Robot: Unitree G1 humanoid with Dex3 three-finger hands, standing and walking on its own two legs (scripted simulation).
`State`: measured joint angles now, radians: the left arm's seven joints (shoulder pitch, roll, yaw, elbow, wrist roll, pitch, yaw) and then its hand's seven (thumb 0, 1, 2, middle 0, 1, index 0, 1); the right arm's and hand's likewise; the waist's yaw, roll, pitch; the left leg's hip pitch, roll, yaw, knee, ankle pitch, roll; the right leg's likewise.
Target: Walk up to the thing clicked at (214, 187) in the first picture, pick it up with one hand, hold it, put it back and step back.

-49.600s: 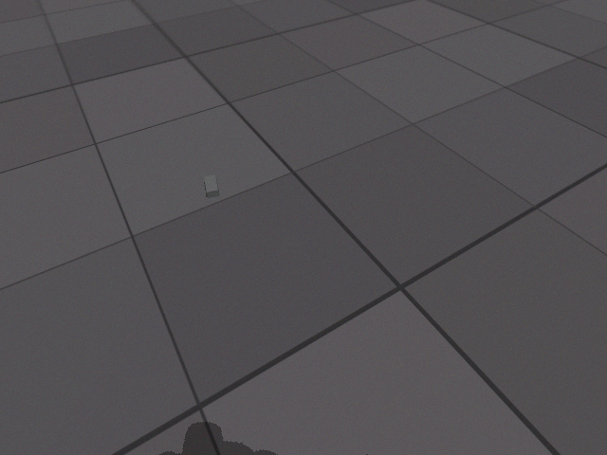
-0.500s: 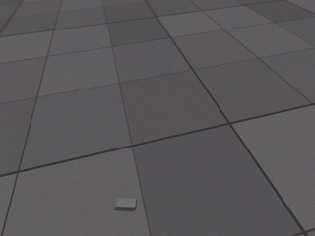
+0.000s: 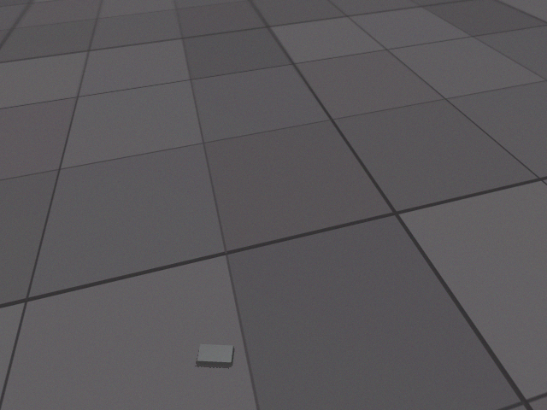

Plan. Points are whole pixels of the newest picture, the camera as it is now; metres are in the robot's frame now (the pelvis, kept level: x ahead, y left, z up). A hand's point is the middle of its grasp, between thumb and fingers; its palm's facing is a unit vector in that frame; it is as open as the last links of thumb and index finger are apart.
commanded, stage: stand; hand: left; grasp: from above
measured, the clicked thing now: (216, 354) +0.45 +0.25 -0.76
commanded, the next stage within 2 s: step back in 0.50 s
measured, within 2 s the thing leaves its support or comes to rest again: neither
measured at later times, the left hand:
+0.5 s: hand out of the picture +0.07 +0.25 -0.16, palm faces -0.01 -0.94 -0.35, open 7.4 cm
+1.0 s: hand out of the picture +0.06 +0.32 -0.18, palm faces -0.03 -0.93 -0.36, open 7.4 cm
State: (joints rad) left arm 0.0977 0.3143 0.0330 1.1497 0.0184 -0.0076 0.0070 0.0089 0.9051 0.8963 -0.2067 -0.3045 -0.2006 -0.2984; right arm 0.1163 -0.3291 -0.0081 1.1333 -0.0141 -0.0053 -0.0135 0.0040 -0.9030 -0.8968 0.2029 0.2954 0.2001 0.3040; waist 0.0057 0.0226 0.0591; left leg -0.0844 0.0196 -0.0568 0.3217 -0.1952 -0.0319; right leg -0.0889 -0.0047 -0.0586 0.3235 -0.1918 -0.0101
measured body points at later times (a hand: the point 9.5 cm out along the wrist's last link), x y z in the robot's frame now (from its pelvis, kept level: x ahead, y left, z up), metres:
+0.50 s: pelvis +0.00 +0.00 +0.00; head +0.01 -0.01 +0.45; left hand +0.07 +0.29 -0.13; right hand +0.06 -0.30 -0.14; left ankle -0.01 +0.14 -0.75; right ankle -0.01 -0.11 -0.75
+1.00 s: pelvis -0.08 +0.06 -0.02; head +0.00 +0.08 +0.42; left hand +0.06 +0.37 -0.15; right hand -0.01 -0.25 -0.13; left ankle -0.04 +0.15 -0.75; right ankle -0.13 -0.08 -0.66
